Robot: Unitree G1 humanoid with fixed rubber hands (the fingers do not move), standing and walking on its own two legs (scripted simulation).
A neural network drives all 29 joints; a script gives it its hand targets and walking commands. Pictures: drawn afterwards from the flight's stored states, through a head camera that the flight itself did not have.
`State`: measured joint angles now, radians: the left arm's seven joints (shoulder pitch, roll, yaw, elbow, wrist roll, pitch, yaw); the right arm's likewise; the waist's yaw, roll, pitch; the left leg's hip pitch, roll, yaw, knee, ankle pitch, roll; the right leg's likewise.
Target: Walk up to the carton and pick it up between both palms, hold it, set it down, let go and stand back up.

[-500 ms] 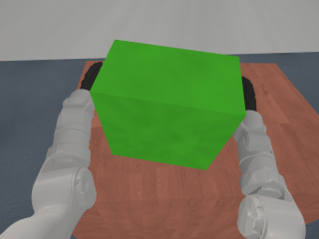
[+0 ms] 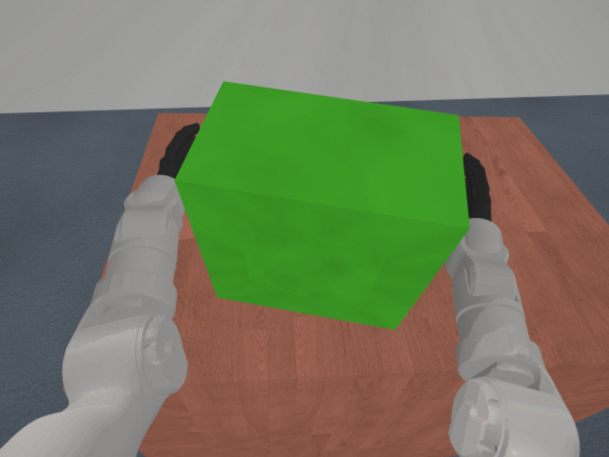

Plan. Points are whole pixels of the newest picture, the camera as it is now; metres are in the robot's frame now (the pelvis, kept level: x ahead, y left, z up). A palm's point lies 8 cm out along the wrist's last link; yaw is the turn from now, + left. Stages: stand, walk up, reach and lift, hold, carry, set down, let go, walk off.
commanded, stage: set down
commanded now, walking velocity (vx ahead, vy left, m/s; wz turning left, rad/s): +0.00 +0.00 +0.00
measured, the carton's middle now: (319, 220) +0.43 -0.03 +0.08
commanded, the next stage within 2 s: none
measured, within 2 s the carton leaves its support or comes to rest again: rests again in 0.74 s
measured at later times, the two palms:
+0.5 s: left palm (173, 183) +0.45 +0.17 +0.13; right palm (466, 216) +0.38 -0.21 +0.13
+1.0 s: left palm (182, 184) +0.47 +0.16 +0.12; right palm (459, 216) +0.40 -0.21 +0.11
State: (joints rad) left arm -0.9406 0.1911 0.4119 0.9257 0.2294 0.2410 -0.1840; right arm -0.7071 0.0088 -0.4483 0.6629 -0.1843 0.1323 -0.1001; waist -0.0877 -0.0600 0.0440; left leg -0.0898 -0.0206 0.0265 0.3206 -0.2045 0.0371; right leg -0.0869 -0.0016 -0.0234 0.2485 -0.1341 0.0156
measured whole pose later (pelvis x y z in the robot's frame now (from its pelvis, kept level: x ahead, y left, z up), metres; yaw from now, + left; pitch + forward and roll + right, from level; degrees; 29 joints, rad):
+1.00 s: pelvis +0.02 +0.00 +0.00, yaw +0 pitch +0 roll -1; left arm -0.86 0.12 0.48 0.76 0.27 0.15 -0.20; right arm -0.65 0.03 -0.43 0.59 -0.19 0.02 -0.10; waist -0.09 -0.06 0.09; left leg -0.10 -0.02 0.02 0.35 -0.25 0.04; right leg -0.10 0.00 -0.03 0.28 -0.18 0.02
